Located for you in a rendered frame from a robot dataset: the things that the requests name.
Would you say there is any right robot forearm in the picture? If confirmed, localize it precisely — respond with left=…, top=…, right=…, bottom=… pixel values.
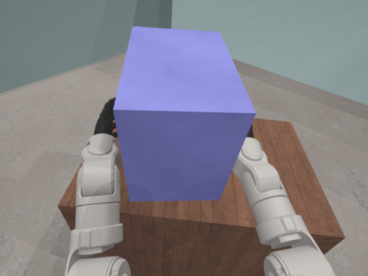
left=232, top=137, right=335, bottom=276

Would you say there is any robot left hand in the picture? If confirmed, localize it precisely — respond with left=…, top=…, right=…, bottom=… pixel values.
left=94, top=97, right=118, bottom=138

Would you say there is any pedestal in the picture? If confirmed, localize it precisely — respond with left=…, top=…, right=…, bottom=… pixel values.
left=58, top=118, right=345, bottom=276

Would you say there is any carton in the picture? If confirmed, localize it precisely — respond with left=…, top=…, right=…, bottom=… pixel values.
left=113, top=26, right=256, bottom=202

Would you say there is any robot right hand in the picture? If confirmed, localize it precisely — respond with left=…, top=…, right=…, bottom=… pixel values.
left=246, top=125, right=254, bottom=138

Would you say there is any left robot forearm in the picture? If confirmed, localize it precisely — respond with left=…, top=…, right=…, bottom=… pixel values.
left=64, top=133, right=123, bottom=276

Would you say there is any robot left upper arm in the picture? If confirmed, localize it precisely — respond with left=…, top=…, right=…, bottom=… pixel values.
left=67, top=256, right=131, bottom=276

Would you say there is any robot right upper arm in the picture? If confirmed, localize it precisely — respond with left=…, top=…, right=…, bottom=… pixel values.
left=264, top=245, right=334, bottom=276

